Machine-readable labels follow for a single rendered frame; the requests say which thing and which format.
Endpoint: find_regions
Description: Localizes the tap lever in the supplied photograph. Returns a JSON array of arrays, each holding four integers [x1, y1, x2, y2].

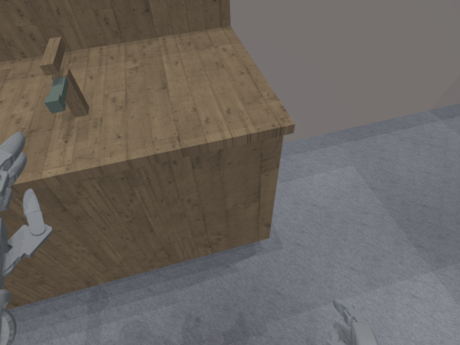
[[45, 77, 69, 114]]

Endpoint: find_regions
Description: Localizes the right robot hand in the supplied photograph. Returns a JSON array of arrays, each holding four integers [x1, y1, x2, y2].
[[326, 298, 379, 345]]

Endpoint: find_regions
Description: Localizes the left robot hand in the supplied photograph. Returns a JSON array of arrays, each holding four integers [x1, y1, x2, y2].
[[0, 132, 52, 290]]

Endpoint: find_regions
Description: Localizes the counter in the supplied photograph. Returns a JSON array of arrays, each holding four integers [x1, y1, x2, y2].
[[0, 0, 295, 310]]

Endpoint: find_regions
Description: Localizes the left robot forearm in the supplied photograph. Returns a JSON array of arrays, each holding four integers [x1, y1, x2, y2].
[[0, 290, 17, 345]]

